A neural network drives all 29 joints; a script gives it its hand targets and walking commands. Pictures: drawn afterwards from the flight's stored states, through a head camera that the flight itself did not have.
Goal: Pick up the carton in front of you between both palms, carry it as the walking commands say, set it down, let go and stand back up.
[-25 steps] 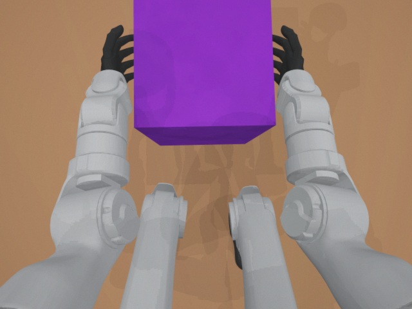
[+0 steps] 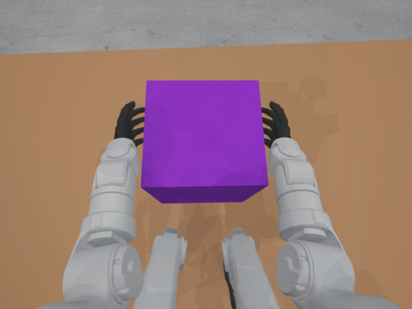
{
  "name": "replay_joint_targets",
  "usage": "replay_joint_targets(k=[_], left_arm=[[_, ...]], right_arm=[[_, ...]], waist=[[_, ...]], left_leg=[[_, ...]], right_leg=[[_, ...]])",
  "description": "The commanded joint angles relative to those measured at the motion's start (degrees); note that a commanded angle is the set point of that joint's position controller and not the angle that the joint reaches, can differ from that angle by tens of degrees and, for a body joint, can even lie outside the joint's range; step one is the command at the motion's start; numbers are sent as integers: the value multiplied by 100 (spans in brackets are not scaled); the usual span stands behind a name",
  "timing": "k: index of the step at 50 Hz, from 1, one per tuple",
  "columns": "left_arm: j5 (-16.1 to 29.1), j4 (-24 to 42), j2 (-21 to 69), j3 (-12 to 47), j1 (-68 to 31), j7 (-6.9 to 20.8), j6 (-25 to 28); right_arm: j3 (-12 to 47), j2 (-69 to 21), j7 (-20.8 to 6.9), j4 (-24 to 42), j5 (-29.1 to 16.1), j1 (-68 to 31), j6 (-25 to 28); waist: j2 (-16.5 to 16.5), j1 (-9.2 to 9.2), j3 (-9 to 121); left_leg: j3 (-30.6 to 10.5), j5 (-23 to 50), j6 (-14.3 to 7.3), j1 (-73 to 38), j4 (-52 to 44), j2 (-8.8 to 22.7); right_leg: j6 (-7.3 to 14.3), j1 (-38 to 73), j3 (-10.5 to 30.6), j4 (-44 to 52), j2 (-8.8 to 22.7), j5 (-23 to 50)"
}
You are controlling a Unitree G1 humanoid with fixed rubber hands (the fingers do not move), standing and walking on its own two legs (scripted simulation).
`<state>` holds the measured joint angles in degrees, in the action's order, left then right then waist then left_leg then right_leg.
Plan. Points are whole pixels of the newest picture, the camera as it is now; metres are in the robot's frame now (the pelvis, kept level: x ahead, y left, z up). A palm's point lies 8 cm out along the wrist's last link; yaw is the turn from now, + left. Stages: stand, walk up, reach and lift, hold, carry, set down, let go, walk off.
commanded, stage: reach and lift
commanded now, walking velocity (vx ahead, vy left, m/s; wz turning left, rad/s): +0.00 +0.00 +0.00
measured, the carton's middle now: (202, 151) +0.44 +0.01 -0.11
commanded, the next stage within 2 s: hold in 1.84 s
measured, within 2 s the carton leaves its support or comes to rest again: neither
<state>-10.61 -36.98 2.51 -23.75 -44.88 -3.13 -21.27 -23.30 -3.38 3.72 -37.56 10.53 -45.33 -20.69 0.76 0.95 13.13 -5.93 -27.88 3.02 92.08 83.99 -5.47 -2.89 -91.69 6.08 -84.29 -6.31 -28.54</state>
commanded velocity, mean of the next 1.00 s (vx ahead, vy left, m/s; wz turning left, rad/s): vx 0.00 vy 0.00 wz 0.00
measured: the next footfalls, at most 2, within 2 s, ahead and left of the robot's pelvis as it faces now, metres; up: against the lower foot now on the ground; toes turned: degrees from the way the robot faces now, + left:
none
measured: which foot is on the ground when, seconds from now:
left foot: down 0.00-1.00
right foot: down 0.00-1.00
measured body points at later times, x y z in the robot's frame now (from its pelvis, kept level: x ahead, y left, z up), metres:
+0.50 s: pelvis +0.05 +0.00 +0.14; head +0.12 +0.00 +0.58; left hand +0.40 +0.16 +0.10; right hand +0.40 -0.15 +0.11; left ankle +0.08 +0.13 -0.55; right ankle +0.08 -0.13 -0.55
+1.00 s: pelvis +0.06 +0.00 +0.19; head +0.03 +0.00 +0.63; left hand +0.36 +0.16 +0.20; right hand +0.36 -0.15 +0.20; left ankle +0.08 +0.13 -0.55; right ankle +0.08 -0.13 -0.55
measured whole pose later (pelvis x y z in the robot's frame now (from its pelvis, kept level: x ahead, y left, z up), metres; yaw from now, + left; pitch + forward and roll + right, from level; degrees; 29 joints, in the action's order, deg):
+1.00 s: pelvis +0.06 +0.00 +0.19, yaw +0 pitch -3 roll +0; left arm -16.5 -24.0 9.2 -17.0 -17.1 -0.2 -35.1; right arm -17.1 -9.2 -0.1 -24.2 16.2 -17.1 -34.7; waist 0.1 0.0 2.5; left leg -8.1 -13.1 0.8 11.5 27.5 -2.7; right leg -0.7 -11.0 8.1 -27.5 -2.8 -13.7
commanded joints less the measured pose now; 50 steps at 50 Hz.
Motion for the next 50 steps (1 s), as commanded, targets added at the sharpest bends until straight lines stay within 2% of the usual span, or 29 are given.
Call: replay_joint_targets(k=[1, 13, 21, 28, 35, 38, 43, 46, 50], left_arm=[[874, -185, 6278, 3235, -3317, 1494, 132], [697, -32, 6339, 3434, -1960, 1467, 337], [694, 228, 6359, 3735, -1034, 1469, 296], [768, 595, 6323, 4023, -276, 1493, -6], [933, 1196, 6310, 4372, 272, 1561, -571], [970, 1481, 6244, 4442, 379, 1576, -863], [790, 1402, 6111, 4048, 373, 1646, -1212], [633, 1194, 6057, 3701, 72, 1711, -1261], [728, 1287, 6256, 3824, -480, 1772, -1214]], right_arm=[[3174, -6283, -1451, -217, -826, -3312, 135], [3407, -6339, -1414, -31, -691, -1914, 326], [3723, -6342, -1443, 266, -695, -1009, 278], [3983, -6273, -1508, 609, -754, -221, -30], [4322, -6210, -1592, 1259, -929, 311, -605], [4379, -6163, -1631, 1527, -960, 435, -902], [3997, -6005, -1716, 1418, -797, 434, -1262], [3662, -5967, -1775, 1205, -655, 113, -1309], [3755, -6163, -1839, 1301, -718, -425, -1257]], waist=[[-28, 44, 4447], [-76, -4, 3506], [-63, -28, 2803], [-99, -52, 2074], [-92, -91, 1295], [-76, -97, 843], [-82, -89, -90], [-82, -71, -382], [-70, -93, -61]], left_leg=[[719, 1355, -116, -3264, -1303, -392], [409, 1754, -192, -4807, -2710, -280], [220, 2292, -218, -6045, -3744, -178], [106, 2885, -218, -7115, -4648, -83], [81, 3185, -190, -8084, -5504, -14], [81, 3080, -189, -8375, -5826, 16], [136, 2180, -231, -8368, -6166, 34], [181, 1647, -270, -8222, -6195, 54], [209, 1586, -275, -8345, -6110, 67]], right_leg=[[100, 2922, -697, 1361, -373, 1220], [178, 4552, -377, 2790, -231, 1706], [214, 5807, -203, 3815, -111, 2271], [217, 6926, -90, 4709, -12, 2881], [187, 7941, -90, 5570, 62, 3201], [194, 8202, -112, 5878, 90, 3089], [234, 8193, -149, 6232, 132, 2203], [261, 8069, -177, 6266, 154, 1683], [277, 8159, -207, 6196, 158, 1605]])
